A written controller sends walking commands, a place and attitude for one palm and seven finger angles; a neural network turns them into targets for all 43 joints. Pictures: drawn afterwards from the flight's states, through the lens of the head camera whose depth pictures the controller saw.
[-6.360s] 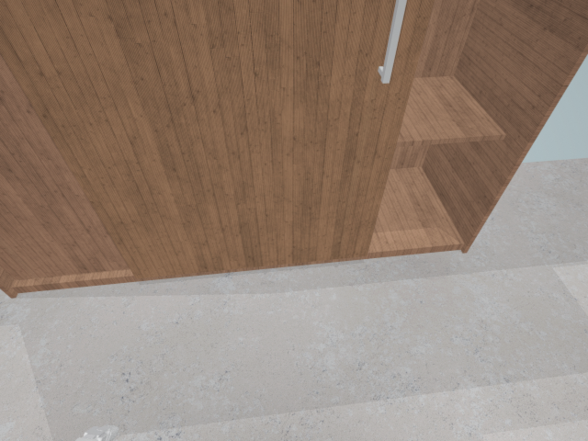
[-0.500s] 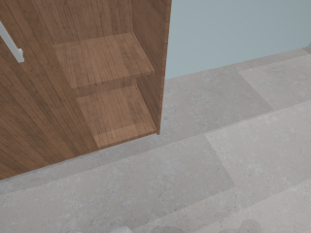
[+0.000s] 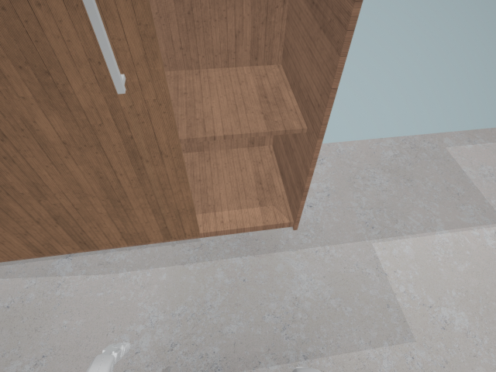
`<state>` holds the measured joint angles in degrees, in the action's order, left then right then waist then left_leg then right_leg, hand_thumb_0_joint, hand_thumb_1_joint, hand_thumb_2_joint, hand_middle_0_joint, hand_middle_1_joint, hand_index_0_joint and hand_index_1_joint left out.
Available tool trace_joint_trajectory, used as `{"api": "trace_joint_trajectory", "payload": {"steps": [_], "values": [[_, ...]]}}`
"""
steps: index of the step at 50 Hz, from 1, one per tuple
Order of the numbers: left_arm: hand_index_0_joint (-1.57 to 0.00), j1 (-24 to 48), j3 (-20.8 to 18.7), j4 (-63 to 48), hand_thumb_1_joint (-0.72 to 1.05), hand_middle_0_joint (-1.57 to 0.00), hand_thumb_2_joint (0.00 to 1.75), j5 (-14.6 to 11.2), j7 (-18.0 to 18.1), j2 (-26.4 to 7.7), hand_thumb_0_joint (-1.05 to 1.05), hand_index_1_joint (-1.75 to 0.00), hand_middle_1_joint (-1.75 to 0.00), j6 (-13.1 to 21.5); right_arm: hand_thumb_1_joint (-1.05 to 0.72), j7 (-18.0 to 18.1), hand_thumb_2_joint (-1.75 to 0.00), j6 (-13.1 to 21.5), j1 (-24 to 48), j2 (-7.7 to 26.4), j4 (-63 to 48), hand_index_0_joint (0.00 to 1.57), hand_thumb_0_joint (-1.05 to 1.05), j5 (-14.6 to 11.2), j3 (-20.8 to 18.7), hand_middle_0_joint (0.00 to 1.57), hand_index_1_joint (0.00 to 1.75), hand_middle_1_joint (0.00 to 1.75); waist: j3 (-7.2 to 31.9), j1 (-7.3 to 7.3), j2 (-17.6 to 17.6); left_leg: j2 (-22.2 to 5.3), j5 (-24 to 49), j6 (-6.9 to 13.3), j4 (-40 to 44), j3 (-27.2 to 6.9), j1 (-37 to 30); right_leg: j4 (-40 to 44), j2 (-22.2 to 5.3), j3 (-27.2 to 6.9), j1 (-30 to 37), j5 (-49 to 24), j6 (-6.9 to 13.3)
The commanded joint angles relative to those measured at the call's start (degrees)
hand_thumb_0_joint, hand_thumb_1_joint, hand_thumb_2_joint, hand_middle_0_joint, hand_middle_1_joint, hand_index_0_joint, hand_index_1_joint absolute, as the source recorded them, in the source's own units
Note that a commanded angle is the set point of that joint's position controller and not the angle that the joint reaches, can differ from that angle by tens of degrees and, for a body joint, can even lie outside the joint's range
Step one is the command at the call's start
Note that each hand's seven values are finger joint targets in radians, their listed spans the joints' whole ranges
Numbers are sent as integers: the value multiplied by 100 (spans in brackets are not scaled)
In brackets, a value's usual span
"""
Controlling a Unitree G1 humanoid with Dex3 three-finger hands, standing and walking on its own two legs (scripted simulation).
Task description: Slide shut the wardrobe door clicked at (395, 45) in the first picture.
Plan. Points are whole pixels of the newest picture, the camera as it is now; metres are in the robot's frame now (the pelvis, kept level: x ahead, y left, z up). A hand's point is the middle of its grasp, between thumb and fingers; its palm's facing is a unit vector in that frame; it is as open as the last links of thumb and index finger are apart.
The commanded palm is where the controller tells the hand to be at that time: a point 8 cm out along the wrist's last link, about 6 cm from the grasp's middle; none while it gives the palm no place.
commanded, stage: turn to face it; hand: left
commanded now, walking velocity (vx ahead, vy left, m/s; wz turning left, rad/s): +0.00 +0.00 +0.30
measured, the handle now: (103, 31) +0.69 +0.31 +0.19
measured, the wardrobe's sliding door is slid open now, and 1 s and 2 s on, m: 0.44 0.44 0.44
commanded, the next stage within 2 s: take the last steps up to it in 0.16 s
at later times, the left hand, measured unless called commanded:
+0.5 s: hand out of the picture -0.06 +0.18 -0.17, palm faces +0.27 -0.94 -0.22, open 7.4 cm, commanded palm none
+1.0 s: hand (112, 357) +0.18 +0.26 -0.18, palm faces +0.18 -0.97 -0.16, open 7.4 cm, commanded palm none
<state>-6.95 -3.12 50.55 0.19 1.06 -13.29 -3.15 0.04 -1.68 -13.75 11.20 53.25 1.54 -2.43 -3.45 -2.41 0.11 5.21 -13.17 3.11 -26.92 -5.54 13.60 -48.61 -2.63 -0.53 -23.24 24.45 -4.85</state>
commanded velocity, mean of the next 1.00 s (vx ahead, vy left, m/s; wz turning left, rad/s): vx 0.21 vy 0.01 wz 0.08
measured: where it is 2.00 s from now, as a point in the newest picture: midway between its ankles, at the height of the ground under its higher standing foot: (224, 370)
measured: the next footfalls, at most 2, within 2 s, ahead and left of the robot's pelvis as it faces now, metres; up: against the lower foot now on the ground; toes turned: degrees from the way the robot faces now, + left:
right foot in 0.08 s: +0.05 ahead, -0.13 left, +0.00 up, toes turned +1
left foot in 0.56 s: +0.00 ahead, +0.13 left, +0.00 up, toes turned +16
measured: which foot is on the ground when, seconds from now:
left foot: down 0.00-0.08, up 0.10-0.54, down 0.56-1.00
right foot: up 0.00-0.06, down 0.08-0.56, up 0.58-1.00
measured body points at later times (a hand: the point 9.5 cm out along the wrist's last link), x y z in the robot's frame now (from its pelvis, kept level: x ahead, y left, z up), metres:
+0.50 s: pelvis +0.00 +0.00 +0.00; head +0.01 +0.00 +0.45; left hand -0.08 +0.23 -0.15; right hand +0.12 -0.24 -0.14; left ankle -0.05 +0.12 -0.71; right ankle +0.01 -0.13 -0.74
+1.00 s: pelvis +0.13 +0.07 -0.01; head +0.15 +0.08 +0.44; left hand +0.17 +0.31 -0.16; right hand +0.06 -0.15 -0.15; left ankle -0.03 +0.12 -0.74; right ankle +0.28 -0.02 -0.70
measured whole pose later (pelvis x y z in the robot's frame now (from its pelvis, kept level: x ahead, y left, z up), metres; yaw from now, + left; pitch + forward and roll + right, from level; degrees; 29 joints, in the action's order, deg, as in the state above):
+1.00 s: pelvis +0.13 +0.07 -0.01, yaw +11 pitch -1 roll +0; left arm -9.2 -2.7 58.4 0.9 -1.1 -10.0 -0.3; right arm 2.1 3.7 -27.6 6.6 65.7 1.3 -0.6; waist -3.4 -2.4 1.1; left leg 3.0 -22.2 3.4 -15.3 4.9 -7.6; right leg -45.0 -4.0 5.6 -32.6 11.3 0.8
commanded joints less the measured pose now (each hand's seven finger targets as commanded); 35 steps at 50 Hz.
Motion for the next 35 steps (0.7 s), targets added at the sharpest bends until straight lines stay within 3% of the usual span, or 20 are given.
{"api": "trace_joint_trajectory", "payload": {"steps": [1, 2, 3, 4, 5, 6, 7, 8, 10, 14, 19, 21, 23, 26, 27, 28, 29, 31, 33, 35], "values": [[-20, -387, -102, -399, 90, -20, 90, -13, 61, -443, 0, -30, -30, 205, -90, 74, -90, 50, 89, 1159, -365, 20, 0, -17, -342, 20, 30, 30, 636, 244, -707, -1507, 2552, 634, 251, -1565, -89, 1267, 176, 109, 863, -553, 140], [-20, -578, -111, -348, 90, -20, 90, -2, 75, -508, 0, -30, -30, 254, -90, 60, -90, 55, 144, 1092, -365, 20, 0, -51, -332, 20, 30, 30, 663, 356, -564, -1365, 2274, 469, 35, -1467, 212, 2010, 129, 107, 1386, -1088, 149], [-20, -782, -142, -300, 90, -20, 90, 23, 97, -676, 0, -30, -30, 323, -90, 39, -90, 75, 98, 916, -368, 20, 0, -94, -306, 20, 30, 30, 749, 432, -123, -1065, 1474, 175, -399, -1243, 666, 2779, -245, -218, 2076, -1622, 219], [-20, -879, -226, -272, 90, -20, 90, 112, 140, -1133, 0, -30, -30, 382, -90, 12, -90, 99, -29, 547, -421, 20, 0, -149, -257, 20, 30, 30, 838, 394, 1236, -277, -403, -269, -1434, -278, 1566, 3085, -1595, -1623, 2615, -2267, 726], [-20, -906, -238, -353, 90, -20, 90, 115, 108, -1352, 0, -30, -30, 352, -90, 32, -90, 54, -47, 648, -517, 20, 0, -101, -308, 20, 30, 30, 762, 415, 1316, -47, -2059, -406, -2549, 84, 1644, 3175, -2474, -2048, 2032, -2564, 1387], [-20, -755, -272, -402, 90, -20, 90, 80, 132, -1207, 0, -30, -30, 355, -90, 35, -90, -69, 54, 753, -444, 20, 0, -42, -347, 20, 30, 30, 636, 414, 1362, -241, -2043, -387, -3352, -154, 1567, 3399, -2315, -2082, 1399, -1901, 1540], [-20, -469, -239, -442, 90, -20, 90, 72, 144, -1034, 0, -30, -30, 308, -90, 8, -90, -127, 105, 777, -392, 20, 0, -40, -369, 20, 30, 30, 252, 271, 1092, -342, -1720, -383, -3848, -93, 1610, 3473, -2052, -1788, 1006, -1433, 1482], [-20, -237, -179, -459, 90, -20, 90, 76, 125, -844, 0, -30, -30, 319, -90, -36, -90, -150, 66, 756, -259, 20, 0, -24, -357, 20, 30, 30, 9, 152, 697, -457, -1271, -415, -4110, -13, 1622, 3415, -1683, -1233, 824, -1327, 1348], [-20, -261, -134, -419, 90, -20, 90, 84, 107, -661, 0, -30, -30, 386, -90, -73, -90, -153, -52, 640, -160, 20, 0, -22, -319, 20, 30, 30, 47, 112, 782, -525, -876, -506, -4140, 162, 1609, 3295, -1394, -637, 955, -1815, 1233], [-20, -844, -152, -132, 90, -20, 90, 123, 92, -744, 0, -30, -30, 420, -90, -71, -90, -147, 207, 558, -126, 20, 0, -30, -249, 20, 30, 30, 240, 358, 924, -571, -977, -615, -3358, 388, 1486, 3233, -1384, -471, 1479, -2142, 1249], [-20, -1577, -196, 322, 90, -20, 90, 164, 15, -867, 0, -30, -30, 508, -90, -157, -90, -22, 777, 529, -235, 20, 0, -13, -180, 20, 30, 30, 195, 685, 964, -714, -1081, -543, -2319, 665, 1632, 3589, -1623, -751, 2033, -782, 1288], [-20, -1609, -203, 436, 90, -20, 90, 178, 3, -909, 0, -30, -30, 529, -90, -185, -90, 25, 843, 499, -250, 20, 0, -26, -154, 20, 30, 30, 148, 678, 971, -748, -1123, -473, -1925, 750, 1404, 3715, -1720, -762, 1863, -334, 1319], [-20, -1523, -208, 508, 90, -20, 90, 200, -6, -932, 0, -30, -30, 528, -90, -197, -90, 83, 712, 430, -235, 20, 0, -46, -127, 20, 30, 30, 137, 593, 1035, -732, -1279, -369, -1338, 840, 899, 3721, -1742, -695, 1548, -59, 1325], [-20, -1251, -191, 599, 90, -20, 90, 122, -46, -854, 0, -30, -30, 469, -90, -124, -90, 225, -244, 432, 118, 20, 0, -50, -84, 20, 30, 30, 344, 141, 580, -477, -353, -321, 400, 1235, -1089, 2970, -1170, 125, 515, 213, 901], [-20, -1254, -136, 574, 90, -20, 90, 97, -80, -619, 0, -30, -30, 440, -90, -64, -90, 256, -677, 775, 225, 20, 0, -49, -170, 20, 30, 30, 415, -67, -347, -986, -875, -153, 683, 523, -2009, 2039, -824, 421, -436, 548, 691], [-20, -1218, -24, 418, 90, -20, 90, 87, -126, -165, 0, -30, -30, 411, -90, -14, -90, 264, -1152, 1334, 330, 20, 0, 15, -292, 20, 30, 30, 276, -278, -1966, -2360, -2097, 364, 1435, -1379, -2266, 428, -129, 1110, -1552, 849, 408], [-20, -785, -3, 204, 90, -20, 90, 138, -121, -236, 0, -30, -30, 434, -90, 27, -90, 244, -1351, 1466, 370, 20, 0, 3, -301, 20, 30, 30, -97, -395, -1621, -2796, -2496, 781, 1890, -1996, -1732, -413, -126, 708, -1888, 883, 478], [-20, -602, -41, 350, 90, -20, 90, 155, -163, -292, 0, -30, -30, 427, -90, 101, -90, 299, -893, 1028, 351, 20, 0, -21, -157, 20, 30, 30, -617, -154, -1133, -2486, -2118, 743, 2027, -1548, -983, -1324, -369, 246, -1944, 68, 546], [-20, -1000, -41, 644, 90, -20, 90, 157, -230, -230, 0, -30, -30, 446, -90, 116, -90, 423, -595, 699, 317, 20, 0, -49, -36, 20, 30, 30, -556, 141, -682, -2054, -692, 559, 1940, -679, -839, -1442, -463, 248, -1576, -665, 466], [-20, -1241, -13, 775, 90, -20, 90, 142, -224, -144, 0, -30, -30, 413, -90, 133, -90, 517, -696, 605, 402, 20, 0, -92, -14, 20, 30, 30, -381, 251, -564, -1839, 679, 524, 1823, -124, -1066, -1499, -397, 317, -1509, -1030, 370]]}}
